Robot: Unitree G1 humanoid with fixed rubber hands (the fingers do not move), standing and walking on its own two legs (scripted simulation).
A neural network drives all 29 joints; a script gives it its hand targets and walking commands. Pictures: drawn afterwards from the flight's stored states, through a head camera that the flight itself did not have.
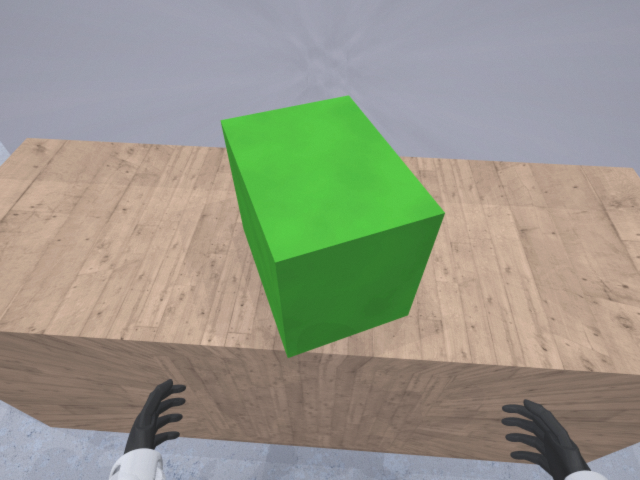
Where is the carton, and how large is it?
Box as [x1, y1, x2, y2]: [220, 95, 444, 357]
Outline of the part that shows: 348,95 220,120 243,228 288,357 407,315 444,212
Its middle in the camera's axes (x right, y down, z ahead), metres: +0.00 -0.03 +0.64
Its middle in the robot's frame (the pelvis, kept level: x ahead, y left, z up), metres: +0.49 +0.05 +0.00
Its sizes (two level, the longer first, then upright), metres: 0.297 0.219 0.254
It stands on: a pedestal, 0.64 m high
